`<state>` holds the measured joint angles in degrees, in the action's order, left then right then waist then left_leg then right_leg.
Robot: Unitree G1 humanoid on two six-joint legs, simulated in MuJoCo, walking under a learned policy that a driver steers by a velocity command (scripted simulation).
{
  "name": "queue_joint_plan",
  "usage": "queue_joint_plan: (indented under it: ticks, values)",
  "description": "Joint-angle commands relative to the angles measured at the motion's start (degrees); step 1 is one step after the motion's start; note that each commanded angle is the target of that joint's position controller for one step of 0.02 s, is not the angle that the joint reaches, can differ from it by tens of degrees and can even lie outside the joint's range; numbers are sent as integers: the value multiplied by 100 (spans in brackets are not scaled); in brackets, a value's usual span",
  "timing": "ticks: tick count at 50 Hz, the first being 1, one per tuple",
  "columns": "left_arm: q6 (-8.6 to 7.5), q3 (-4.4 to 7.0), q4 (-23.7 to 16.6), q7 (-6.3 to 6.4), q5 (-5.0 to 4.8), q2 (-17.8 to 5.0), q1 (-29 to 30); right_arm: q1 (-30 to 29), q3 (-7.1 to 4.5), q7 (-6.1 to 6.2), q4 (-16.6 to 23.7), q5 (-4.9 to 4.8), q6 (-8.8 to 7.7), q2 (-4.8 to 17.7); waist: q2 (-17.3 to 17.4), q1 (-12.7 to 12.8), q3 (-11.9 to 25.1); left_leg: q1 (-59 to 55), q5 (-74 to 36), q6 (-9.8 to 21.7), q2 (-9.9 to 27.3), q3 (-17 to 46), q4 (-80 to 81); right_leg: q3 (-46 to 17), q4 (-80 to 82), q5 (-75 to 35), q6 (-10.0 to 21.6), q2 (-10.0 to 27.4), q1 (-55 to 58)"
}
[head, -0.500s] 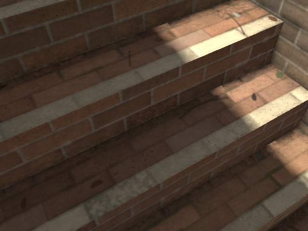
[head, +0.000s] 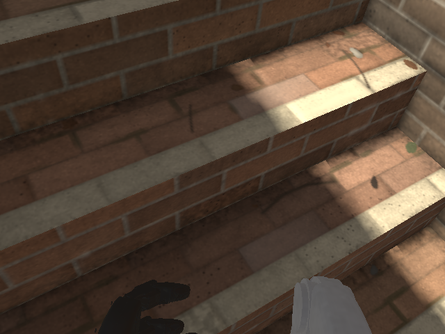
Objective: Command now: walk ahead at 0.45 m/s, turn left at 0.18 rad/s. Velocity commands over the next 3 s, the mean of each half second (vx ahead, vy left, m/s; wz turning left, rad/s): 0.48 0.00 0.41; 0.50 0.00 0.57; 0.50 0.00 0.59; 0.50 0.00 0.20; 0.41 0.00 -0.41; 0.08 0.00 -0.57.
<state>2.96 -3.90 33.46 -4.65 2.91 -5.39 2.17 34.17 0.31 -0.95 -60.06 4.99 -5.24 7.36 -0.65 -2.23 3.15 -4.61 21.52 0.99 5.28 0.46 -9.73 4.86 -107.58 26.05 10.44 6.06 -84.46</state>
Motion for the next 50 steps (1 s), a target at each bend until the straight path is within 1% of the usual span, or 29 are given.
queue_joint_plan:
  ticks: [1,2,4,5,6,7,8,9,10,12,14,15,19,21,23,26,27,30,32,33,34,36,39,45,46,47,48,49,50]
  values:
    - [384,-241,-1053,-336,-43,123,2408,397,75,-758,-387,60,49,727,1901,359,150,2409,-5889,2086,1301,579,1414,1009,1828,-29,142,-369,2895]
    - [366,-145,-1105,-242,-334,-125,1649,89,-1,-1054,-424,-26,-151,1228,2340,1002,447,2195,-10353,1931,1387,172,869,676,1655,-842,69,-654,3998]
    - [424,188,-835,-79,-437,-1122,399,-95,-234,-1171,-330,-191,-384,1788,1942,1452,1333,625,-13395,1655,1387,-132,-666,1085,4194,-220,-205,-1430,5550]
    - [444,319,-344,32,-303,-1248,-773,-211,-445,-1228,-371,-5,-308,1947,1312,2004,1705,2012,-12238,1327,1266,359,-2554,-231,5231,-1037,96,-1092,7315]
    - [274,313,676,59,-465,-1466,-2712,671,-269,-1385,-181,459,-142,1346,-1011,1777,3475,4152,-7367,1164,395,963,-4616,-3373,6602,-2217,1224,364,10275]
    - [192,545,1222,47,-20,-1890,-4015,327,-586,-1340,-310,-29,-30,1630,-1452,1981,3144,4116,-3149,811,-712,1405,-8375,-5477,8330,-2288,1671,1409,9019]
    - [-181,628,1712,66,107,-1932,-3741,-68,-588,-1249,-278,-260,-77,1146,-1251,1381,1777,5103,-3091,681,-675,1789,-10645,-5274,8500,-1591,1239,1619,7641]
    - [-415,574,1989,103,-124,-1629,-3227,-693,-424,-1051,-149,-215,-143,560,-921,1095,898,6094,-2731,721,-538,1585,-11849,-4801,8314,-752,950,1515,7170]
    - [-485,413,2098,99,-314,-1010,-2477,-1119,-311,-884,-7,-259,-171,291,-436,813,806,6737,-2577,1008,-482,1673,-12268,-4250,8134,-377,839,1471,6942]
    - [-506,186,2243,-21,138,-177,-1126,-1670,-25,-760,450,-300,63,-170,526,132,582,6990,-2774,1454,-148,1491,-12210,-2594,8189,-401,254,1449,6080]
    - [-664,193,2356,45,86,-26,-872,-1689,-75,-756,563,-478,298,-202,363,-372,-100,7045,-1994,1577,-320,1268,-12226,-936,8689,-1416,-163,1003,5396]
    - [-698,228,2436,123,158,-125,-967,-1801,-9,-809,580,-581,298,-239,-205,-358,-258,7190,-1514,1642,-516,963,-13340,-408,8985,-1725,-176,816,5372]
    - [-683,195,2662,63,671,-756,-1307,-2610,-21,-753,1252,-596,284,380,-24,-553,-255,7654,-2454,1856,-687,486,-12791,688,9331,-1140,-557,283,5347]
    - [-742,205,2672,29,585,-1071,-1840,-3312,-67,-686,1477,-648,383,625,-490,-221,-62,7043,-2874,1654,-595,-217,-11349,1119,9831,-1891,-479,43,5476]
    - [-671,176,2852,-120,494,-1169,-2373,-4123,-14,-526,1701,-642,628,720,-674,99,-127,7572,-1411,1490,-447,-560,-9888,962,10298,-3456,-177,736,6735]
    - [-742,304,3123,-455,208,-2150,-2597,-4117,127,-575,2134,-558,1163,477,-1230,-589,423,6780,3,999,-872,-997,-7689,820,9480,-10909,446,1679,8107]
    - [-897,470,2924,-370,-14,-2480,-2459,-3639,108,-711,2037,-532,1050,474,-1446,-500,917,6548,1001,670,-1268,-1510,-7160,972,8954,-11981,512,1699,9127]
    - [-824,493,2955,-275,437,-2231,-2779,-2911,15,-498,1729,-495,868,635,-1149,-159,1486,5711,596,865,-1783,-873,-5754,643,7469,-13611,507,1673,9820]
    - [-587,574,2964,-411,513,-2155,-2586,-1582,-182,-369,1100,-554,903,993,-559,-603,1299,3582,85,984,-1891,84,-4788,306,6337,-12208,620,1229,7474]
    - [-458,537,3004,-486,549,-1434,-2288,-1029,-189,-367,719,-360,868,1125,673,-717,765,3035,-351,1421,-1312,1403,-3409,212,4498,-5798,267,127,5622]
    - [-329,455,2994,-628,219,-1236,-2098,-460,-194,-279,608,-182,887,974,836,-883,731,2827,-210,2038,-615,3090,-2823,-541,1580,-3777,182,-438,4240]
    - [-496,409,2292,-305,191,-989,-667,123,-44,-268,-103,-65,640,474,650,-756,487,1557,-192,1889,-409,3549,-2667,-1790,-12,-2722,270,-1105,1723]
    - [-780,317,1630,63,236,-1015,256,-666,84,-307,-342,-234,277,3,381,-162,517,1009,-2231,1713,-225,3105,-2733,-1668,-1551,-818,225,-1036,317]
    - [-660,63,644,360,-112,-886,1546,-762,3,-167,-626,119,-39,256,225,35,-164,3449,-643,1128,-135,2566,-1385,-1245,-1976,1415,275,-496,624]
    - [-619,45,168,453,-75,-965,2132,-524,-31,-203,-703,126,-121,412,-525,76,120,3565,-253,809,-329,2485,-1376,-1136,308,697,196,-178,1217]
    - [-545,9,-67,476,-40,-816,2435,-542,-98,-201,-466,3,-163,554,-324,149,421,4592,-262,830,-497,2351,-952,-700,1388,-228,31,-47,2776]
    - [-319,-254,-460,359,-205,-118,2758,-667,-265,-328,-347,-292,-68,1131,278,568,231,6601,-1482,1423,-78,2643,623,22,2389,906,-689,-391,5488]
    - [-326,-163,-297,204,-346,-103,2329,-811,-296,-362,-38,-457,-258,1329,730,631,79,6577,-4331,1574,364,2922,479,445,1770,358,-944,-678,6129]
    - [-392,175,222,189,-399,-931,936,-1331,-438,-520,54,-560,-326,1731,1064,1256,783,4938,-8606,1258,337,2392,-660,226,2420,-656,-671,-1102,6235]
